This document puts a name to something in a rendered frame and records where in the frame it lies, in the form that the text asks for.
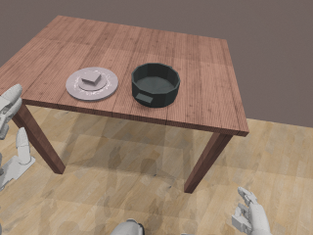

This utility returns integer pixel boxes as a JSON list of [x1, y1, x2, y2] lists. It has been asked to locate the robot right hand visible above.
[[231, 186, 271, 235]]

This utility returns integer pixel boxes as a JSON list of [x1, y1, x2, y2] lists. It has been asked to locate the left robot shin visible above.
[[126, 218, 139, 225]]

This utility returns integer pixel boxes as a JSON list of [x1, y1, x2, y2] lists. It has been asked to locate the lid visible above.
[[66, 67, 118, 102]]

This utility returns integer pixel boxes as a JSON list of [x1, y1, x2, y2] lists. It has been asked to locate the knob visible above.
[[81, 71, 102, 85]]

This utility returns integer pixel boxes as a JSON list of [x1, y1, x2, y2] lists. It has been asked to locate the robot left hand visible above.
[[0, 84, 35, 192]]

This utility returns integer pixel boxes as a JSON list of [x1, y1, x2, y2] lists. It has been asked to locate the robot left thigh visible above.
[[110, 221, 143, 235]]

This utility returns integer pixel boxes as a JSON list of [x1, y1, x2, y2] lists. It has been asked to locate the table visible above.
[[0, 15, 249, 194]]

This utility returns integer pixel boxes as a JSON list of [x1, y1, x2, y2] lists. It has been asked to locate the pot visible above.
[[131, 63, 181, 109]]

